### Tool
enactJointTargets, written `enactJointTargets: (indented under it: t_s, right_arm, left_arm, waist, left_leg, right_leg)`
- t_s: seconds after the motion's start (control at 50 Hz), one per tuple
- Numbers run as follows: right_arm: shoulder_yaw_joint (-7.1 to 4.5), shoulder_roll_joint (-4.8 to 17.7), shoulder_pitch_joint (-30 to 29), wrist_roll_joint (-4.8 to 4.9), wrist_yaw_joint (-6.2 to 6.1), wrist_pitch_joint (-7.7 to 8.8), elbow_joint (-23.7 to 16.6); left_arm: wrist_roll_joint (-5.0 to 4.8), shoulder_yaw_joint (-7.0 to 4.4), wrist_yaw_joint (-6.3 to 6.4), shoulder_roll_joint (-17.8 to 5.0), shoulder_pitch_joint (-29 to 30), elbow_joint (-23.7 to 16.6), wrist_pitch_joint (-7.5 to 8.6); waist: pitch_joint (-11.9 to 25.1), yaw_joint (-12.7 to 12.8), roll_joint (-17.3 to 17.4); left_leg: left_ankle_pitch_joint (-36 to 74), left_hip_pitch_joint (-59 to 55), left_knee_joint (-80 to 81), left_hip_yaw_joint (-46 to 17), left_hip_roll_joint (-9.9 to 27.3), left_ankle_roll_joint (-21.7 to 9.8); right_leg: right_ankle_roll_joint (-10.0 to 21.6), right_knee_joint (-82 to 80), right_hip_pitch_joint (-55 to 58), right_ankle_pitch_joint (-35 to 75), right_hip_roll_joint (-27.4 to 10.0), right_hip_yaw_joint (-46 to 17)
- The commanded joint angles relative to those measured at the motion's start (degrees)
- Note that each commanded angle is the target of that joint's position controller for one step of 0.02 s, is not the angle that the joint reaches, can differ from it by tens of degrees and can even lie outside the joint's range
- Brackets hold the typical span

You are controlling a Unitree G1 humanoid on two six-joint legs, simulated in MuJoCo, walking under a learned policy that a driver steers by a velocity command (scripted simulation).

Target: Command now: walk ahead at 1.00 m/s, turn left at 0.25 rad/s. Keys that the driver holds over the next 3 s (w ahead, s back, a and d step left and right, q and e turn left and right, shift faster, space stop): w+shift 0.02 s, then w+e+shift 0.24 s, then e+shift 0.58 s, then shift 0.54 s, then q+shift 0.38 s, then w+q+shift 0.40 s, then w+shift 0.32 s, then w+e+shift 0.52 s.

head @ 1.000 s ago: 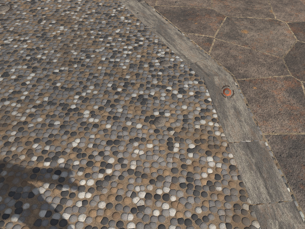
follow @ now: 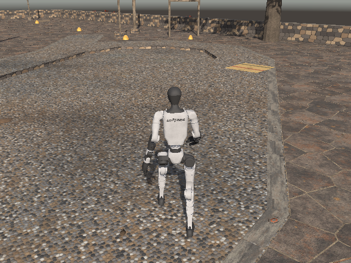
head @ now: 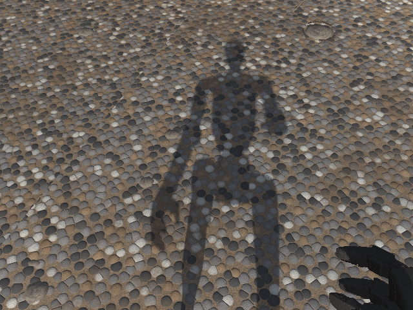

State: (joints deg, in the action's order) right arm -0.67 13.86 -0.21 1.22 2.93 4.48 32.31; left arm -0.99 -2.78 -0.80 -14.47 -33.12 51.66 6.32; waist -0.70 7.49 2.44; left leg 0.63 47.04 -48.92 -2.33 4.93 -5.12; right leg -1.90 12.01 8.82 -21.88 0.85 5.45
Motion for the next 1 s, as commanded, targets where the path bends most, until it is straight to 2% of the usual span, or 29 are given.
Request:
enactJointTargets:
  t_s: [0.02, 0.06, 0.08, 0.1, 0.12, 0.14, 0.16, 0.18, 0.2, 0.22, 0.26, 0.3, 0.34, 0.38, 0.44, 0.48, 0.52, 0.54, 0.56, 0.58, 0.6, 0.62, 0.64, 0.68, 0.74, 0.82, 0.88, 0.94, 1.0]
  right_arm:
    - [-0.68, 2.6, -9.2, 0.46, 1.13, 1.75, -6.2]
    - [-2.22, 5.4, -6.2, 0.20, 0.89, 1.86, -7.0]
    - [-3.84, 8.5, 2.4, 0.38, 0.33, 1.58, -5.6]
    - [-5.42, 11.0, 16.3, 0.70, -0.63, 0.96, -2.2]
    - [-6.75, 15.9, 28.6, -0.03, -2.21, 0.07, 1.4]
    - [-6.38, 18.3, 28.7, -1.90, -1.54, 1.21, 1.8]
    - [-5.46, 11.9, 29.3, -2.13, -1.26, 1.47, 3.4]
    - [-4.59, 8.9, 26.4, -1.75, -1.28, 1.78, 4.7]
    - [-4.19, 7.5, 22.7, -1.85, -1.02, 2.29, 6.0]
    - [-3.58, 4.5, 19.2, -2.40, -0.78, 2.93, 6.7]
    - [-3.23, 1.2, 15.2, -2.29, -0.53, 3.34, 8.4]
    - [-3.32, 1.6, 11.1, -1.87, -0.91, 3.57, 9.0]
    - [-3.52, 3.2, 7.5, -2.57, -2.20, 3.56, 8.7]
    - [-3.75, 5.2, 5.9, -2.53, -3.81, 3.18, 8.4]
    - [-5.15, 11.7, 11.3, -1.06, -5.72, 2.68, 9.3]
    - [-5.93, 14.3, 9.9, 0.24, -5.94, 1.05, 8.3]
    - [-6.03, 13.8, 6.5, 0.87, -5.13, -0.04, 6.8]
    - [-4.96, 9.4, 5.1, 1.44, -3.91, 0.51, 6.7]
    - [-2.58, 0.3, 16.9, -1.99, -2.34, 1.58, 5.2]
    - [-2.53, 5.7, 25.2, -1.29, -1.89, 2.39, 4.4]
    - [-3.65, 11.5, 18.0, -0.75, -1.99, 2.10, 3.7]
    - [-3.91, 11.7, 11.9, -1.25, -2.94, 1.10, 2.2]
    - [-3.70, 10.6, 9.9, -1.88, -3.79, 0.07, 2.3]
    - [-4.05, 10.6, 8.1, -2.11, -4.23, -1.87, 1.8]
    - [-3.13, 6.3, 5.9, -2.60, -4.63, -2.22, 2.0]
    - [-3.21, 6.4, 2.9, -1.41, -4.95, -3.01, 2.2]
    - [-3.42, 6.9, 1.5, -1.37, -4.66, -2.76, 2.6]
    - [-3.54, 7.6, 0.9, -1.65, -3.91, -1.66, 2.5]
    - [-4.13, 8.0, 4.7, -1.71, -3.00, -0.60, 3.5]
  left_arm:
    - [-0.34, -0.83, 0.29, -10.0, 3.8, -3.1, 0.46]
    - [0.15, -0.59, 0.66, -11.8, 2.2, -1.8, -0.36]
    - [0.55, -0.59, 0.99, -12.9, 2.6, -1.1, -0.90]
    - [0.65, -0.59, 1.35, -14.1, 5.7, -1.4, -1.26]
    - [2.18, 0.77, 1.45, -8.9, 5.8, -4.0, -0.83]
    - [-0.59, 3.16, 0.98, 0.2, -2.7, -5.3, 0.89]
    - [-3.40, 1.01, 1.12, -6.9, 4.7, -5.9, 1.90]
    - [-4.50, 0.40, 1.36, -7.4, 11.9, -8.2, 1.77]
    - [-3.45, 0.73, 1.56, -5.5, 14.4, -9.1, 1.21]
    - [-1.99, 0.21, 1.58, -5.0, 14.2, -8.6, 0.06]
    - [-2.33, -0.02, 0.62, -2.1, 9.7, -7.2, -2.74]
    - [-2.00, -0.41, 0.72, -1.8, 12.2, -8.1, -4.69]
    - [-0.63, -0.49, 0.75, -2.1, 15.5, -10.5, -4.85]
    - [0.66, -0.13, -0.46, -1.8, 17.9, -11.2, -3.98]
    - [0.96, -0.49, -3.33, -3.0, 22.2, -12.9, -3.30]
    - [0.32, -2.19, -3.88, -7.2, 16.7, -12.8, -4.10]
    - [0.11, -5.54, -2.86, -14.4, 1.5, -10.5, -5.36]
    - [-0.44, -6.65, -0.91, -16.2, 1.7, -10.6, -6.17]
    - [1.55, -4.99, -0.62, -18.0, 11.4, -13.6, -5.26]
    - [4.80, -4.80, -1.32, -19.0, 15.2, -18.8, -3.80]
    - [3.16, -4.99, -2.37, -16.8, 18.2, -21.1, -3.38]
    - [0.57, -4.34, -2.25, -13.7, 20.2, -21.0, -3.15]
    - [-0.75, -3.82, -1.91, -12.1, 21.1, -20.9, -3.24]
    - [0.31, -4.03, -0.66, -11.8, 23.2, -21.8, -3.99]
    - [0.29, -4.58, 1.50, -12.6, 21.1, -21.3, -5.50]
    - [-0.60, -4.81, 3.50, -13.0, 21.9, -22.5, -8.29]
    - [-0.03, -4.35, 3.63, -11.5, 22.9, -23.2, -9.10]
    - [0.73, -3.61, 3.04, -10.0, 22.3, -23.1, -9.08]
    - [0.39, -2.81, 2.51, -9.1, 24.2, -23.4, -8.97]
  waist:
    - [-8.3, -3.6, -5.8]
    - [-3.3, -7.3, -12.0]
    - [2.0, -12.8, -14.8]
    - [7.7, -21.1, -14.8]
    - [17.3, -22.9, -5.7]
    - [32.1, -15.3, 14.1]
    - [26.0, -17.8, 9.1]
    - [12.9, -16.9, 5.6]
    - [6.5, -13.7, -0.5]
    - [3.9, -10.5, -0.1]
    - [1.4, -6.2, 3.0]
    - [-4.6, -4.5, 1.8]
    - [-7.9, -3.0, 2.1]
    - [-7.7, -3.2, 0.2]
    - [-2.1, -5.9, -1.2]
    - [2.4, -2.6, 1.9]
    - [9.3, 5.4, 1.7]
    - [5.3, 6.7, -10.5]
    - [4.4, -7.7, -24.9]
    - [24.8, -9.2, -19.4]
    - [20.4, -7.1, -7.2]
    - [14.1, -7.7, 0.6]
    - [9.9, -9.0, 3.9]
    - [6.7, -10.3, 1.3]
    - [8.4, -9.1, -0.4]
    - [10.6, -7.7, -5.4]
    - [8.7, -6.2, -10.0]
    - [8.5, -4.6, -12.4]
    - [7.8, -6.8, -12.6]
  left_leg:
    - [1.1, -8.7, 9.2, 6.3, -2.9, -1.2]
    - [-5.8, -18.3, 10.3, 8.1, -7.0, -2.9]
    - [-7.7, -29.4, 11.6, 7.3, -8.2, -4.2]
    - [-4.4, -47.5, 14.7, 5.3, -6.6, -5.1]
    - [-13.2, -70.0, 11.2, -11.8, 6.9, -5.4]
    - [-33.5, -82.3, 23.9, -41.7, 20.0, -12.4]
    - [-41.3, -74.7, 32.7, -44.4, 17.9, -10.2]
    - [-35.6, -65.1, 32.7, -33.5, 16.3, -8.3]
    - [-26.6, -54.6, 33.9, -25.8, 15.0, -7.4]
    - [-21.4, -46.7, 34.7, -18.8, 12.5, -6.1]
    - [-15.9, -38.2, 37.4, -8.4, 10.3, -4.3]
    - [2.7, -31.9, 38.9, 2.0, 9.5, -2.5]
    - [15.1, -27.2, 39.3, 10.2, 6.6, -1.5]
    - [16.2, -25.9, 37.3, 16.5, 2.8, -0.7]
    - [27.3, -36.6, 31.4, 16.9, 5.0, 0.7]
    - [41.5, -43.9, 21.9, 16.5, 6.7, 1.8]
    - [41.4, -39.2, -0.4, 14.7, 6.9, 3.0]
    - [5.1, -30.8, -23.3, 15.4, -3.0, 7.0]
    - [-41.3, -11.1, -42.8, 7.0, -12.0, 9.5]
    - [-38.4, -10.4, -49.6, -7.7, -12.6, 8.6]
    - [-34.2, -9.2, -44.5, -8.4, -10.6, 7.2]
    - [-29.8, -6.5, -37.3, -7.8, -7.8, 6.5]
    - [-27.4, -8.1, -32.5, -7.6, -6.2, 6.6]
    - [-25.8, -13.6, -23.7, -7.8, -5.2, 7.4]
    - [-22.9, -15.3, -12.4, -6.0, -6.8, 9.7]
    - [-14.5, -15.0, -3.3, -7.1, -8.6, 11.0]
    - [-11.6, -17.1, 2.9, -6.7, -8.4, 10.7]
    - [-12.4, -21.0, 8.8, -5.9, -7.7, 9.5]
    - [-5.5, -30.4, 22.7, -4.4, -6.5, 6.6]
  right_leg:
    - [9.8, -6.6, -8.6, 39.5, -13.9, -3.9]
    - [9.5, 2.6, -4.4, 68.2, -15.7, -4.2]
    - [9.1, 12.3, -5.2, 76.7, -16.2, -4.8]
    - [7.5, 27.1, -14.3, 74.7, -14.5, -3.7]
    - [6.1, 49.8, -32.3, 39.0, -9.2, -5.9]
    - [5.6, 69.3, -45.9, -2.4, -0.7, -13.6]
    - [6.4, 73.8, -52.0, -0.4, -3.0, -16.7]
    - [6.1, 73.4, -56.3, 2.6, -4.8, -14.3]
    - [5.6, 70.8, -54.9, 5.8, -7.6, -13.2]
    - [5.5, 68.3, -51.2, 8.6, -9.8, -13.2]
    - [5.3, 66.2, -45.9, 10.4, -12.1, -13.4]
    - [4.1, 63.5, -46.1, 10.4, -12.2, -12.3]
    - [2.6, 56.2, -45.9, 16.7, -10.2, -9.5]
    - [2.3, 41.8, -41.1, 27.7, -7.4, -4.5]
    - [3.9, 28.9, -35.2, 35.4, -2.9, 1.1]
    - [6.0, 28.0, -30.8, 29.3, 0.8, 3.5]
    - [9.7, 26.8, -12.6, 25.5, 3.2, 1.8]
    - [13.1, 17.1, -7.1, 38.3, 1.6, -3.3]
    - [20.3, 21.9, -1.3, 72.2, -7.7, -27.5]
    - [30.1, 11.7, 6.2, 52.3, -19.9, -51.4]
    - [27.8, 6.4, 0.7, 34.4, -17.9, -51.3]
    - [24.3, 5.3, -5.6, 21.4, -15.0, -46.5]
    - [21.9, 4.7, -12.6, 17.5, -12.9, -44.2]
    - [19.0, 4.2, -22.1, 23.2, -8.2, -37.2]
    - [17.4, 8.4, -23.6, 39.8, -4.7, -30.5]
    - [13.6, 9.4, -22.2, 25.3, -2.8, -32.0]
    - [12.2, 9.6, -23.1, 15.6, -2.0, -32.5]
    - [12.3, 12.8, -21.8, 20.5, -3.3, -34.4]
    - [10.7, 17.0, -22.7, 22.0, -2.9, -36.1]
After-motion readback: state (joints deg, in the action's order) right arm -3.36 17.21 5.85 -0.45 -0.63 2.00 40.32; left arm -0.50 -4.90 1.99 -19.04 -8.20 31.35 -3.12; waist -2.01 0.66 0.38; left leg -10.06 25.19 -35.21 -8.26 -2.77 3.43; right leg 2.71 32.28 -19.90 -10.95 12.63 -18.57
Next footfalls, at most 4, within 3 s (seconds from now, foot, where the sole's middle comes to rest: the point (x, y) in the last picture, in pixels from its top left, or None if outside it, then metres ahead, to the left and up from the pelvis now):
0.12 left None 0.32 0.13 -0.76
0.54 right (269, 263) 0.66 -0.10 -0.76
1.02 left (234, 217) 0.81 0.04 -0.76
1.38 right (262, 283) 0.58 -0.08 -0.76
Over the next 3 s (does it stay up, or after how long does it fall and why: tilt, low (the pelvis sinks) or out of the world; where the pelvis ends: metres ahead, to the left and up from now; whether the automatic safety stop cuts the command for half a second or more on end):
stays up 1.43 -0.08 0.00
